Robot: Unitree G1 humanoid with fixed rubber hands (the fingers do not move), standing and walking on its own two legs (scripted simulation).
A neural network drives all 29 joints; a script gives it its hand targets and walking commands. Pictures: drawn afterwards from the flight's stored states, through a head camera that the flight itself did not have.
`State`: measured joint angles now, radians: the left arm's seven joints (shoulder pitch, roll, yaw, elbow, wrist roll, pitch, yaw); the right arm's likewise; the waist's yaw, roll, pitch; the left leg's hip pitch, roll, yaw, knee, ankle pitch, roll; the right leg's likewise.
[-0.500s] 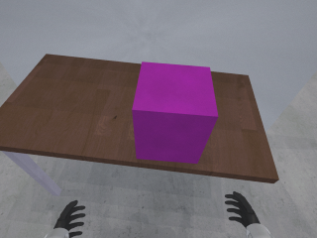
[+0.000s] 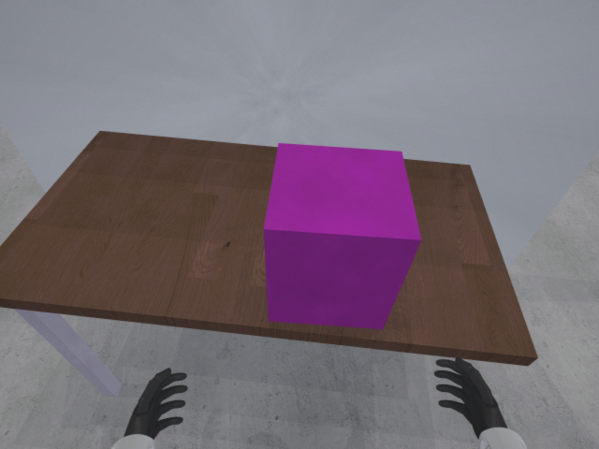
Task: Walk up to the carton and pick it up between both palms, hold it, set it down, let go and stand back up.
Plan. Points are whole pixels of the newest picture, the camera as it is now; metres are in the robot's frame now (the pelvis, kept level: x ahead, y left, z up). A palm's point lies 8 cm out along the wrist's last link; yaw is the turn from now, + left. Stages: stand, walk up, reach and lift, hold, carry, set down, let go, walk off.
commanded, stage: reach and lift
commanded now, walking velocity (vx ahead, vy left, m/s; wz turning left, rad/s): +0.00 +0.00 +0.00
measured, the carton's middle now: (332, 239) +0.46 -0.02 -0.01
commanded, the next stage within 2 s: none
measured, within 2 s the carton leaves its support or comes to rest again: neither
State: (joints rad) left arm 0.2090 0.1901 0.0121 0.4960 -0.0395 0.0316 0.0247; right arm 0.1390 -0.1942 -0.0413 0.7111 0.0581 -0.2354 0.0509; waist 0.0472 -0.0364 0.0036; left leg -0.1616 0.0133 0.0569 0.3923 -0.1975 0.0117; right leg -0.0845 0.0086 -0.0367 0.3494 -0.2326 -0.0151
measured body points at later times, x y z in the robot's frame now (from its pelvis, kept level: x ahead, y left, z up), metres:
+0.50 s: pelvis +0.01 -0.02 +0.00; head +0.00 -0.01 +0.45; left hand +0.23 +0.22 -0.04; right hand +0.24 -0.22 -0.04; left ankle +0.01 +0.11 -0.75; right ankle -0.03 -0.11 -0.75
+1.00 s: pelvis +0.01 -0.01 -0.01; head +0.00 +0.01 +0.44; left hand +0.29 +0.22 +0.00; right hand +0.29 -0.22 +0.00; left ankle +0.01 +0.11 -0.75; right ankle -0.03 -0.11 -0.75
